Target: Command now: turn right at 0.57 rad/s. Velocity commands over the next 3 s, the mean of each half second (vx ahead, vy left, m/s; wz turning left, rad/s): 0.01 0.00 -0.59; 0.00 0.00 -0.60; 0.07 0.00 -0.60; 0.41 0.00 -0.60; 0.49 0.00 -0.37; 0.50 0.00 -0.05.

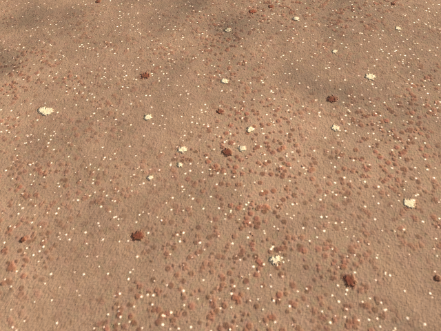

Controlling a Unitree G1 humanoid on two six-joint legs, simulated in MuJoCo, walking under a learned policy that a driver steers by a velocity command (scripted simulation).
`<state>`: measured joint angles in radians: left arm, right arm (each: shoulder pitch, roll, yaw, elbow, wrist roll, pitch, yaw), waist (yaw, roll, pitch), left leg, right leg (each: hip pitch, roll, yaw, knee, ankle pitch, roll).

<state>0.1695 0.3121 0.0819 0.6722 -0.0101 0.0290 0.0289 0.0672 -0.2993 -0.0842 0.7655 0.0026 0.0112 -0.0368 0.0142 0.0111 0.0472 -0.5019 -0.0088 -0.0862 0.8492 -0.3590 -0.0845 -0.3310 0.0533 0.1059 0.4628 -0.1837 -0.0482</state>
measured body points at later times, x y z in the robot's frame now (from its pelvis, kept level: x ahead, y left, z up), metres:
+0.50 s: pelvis +0.00 +0.02 +0.00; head +0.04 +0.01 +0.45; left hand +0.24 +0.24 -0.10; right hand +0.04 -0.29 -0.11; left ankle +0.03 +0.15 -0.74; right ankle -0.04 -0.11 -0.71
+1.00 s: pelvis +0.00 +0.00 +0.00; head +0.03 -0.03 +0.44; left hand +0.30 +0.14 -0.08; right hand -0.02 -0.33 -0.10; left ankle +0.09 +0.11 -0.72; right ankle -0.04 -0.10 -0.74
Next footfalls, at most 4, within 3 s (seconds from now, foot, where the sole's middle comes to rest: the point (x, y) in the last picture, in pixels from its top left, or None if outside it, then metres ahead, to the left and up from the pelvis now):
0.14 left None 0.07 0.15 -0.78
0.56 right None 0.00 -0.12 -0.78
1.06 left None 0.12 0.07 -0.78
1.48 right None -0.08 -0.10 -0.78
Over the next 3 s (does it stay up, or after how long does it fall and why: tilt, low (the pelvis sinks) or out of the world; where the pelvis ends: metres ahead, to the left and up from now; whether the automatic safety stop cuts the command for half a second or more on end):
stays up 0.23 -0.77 -0.02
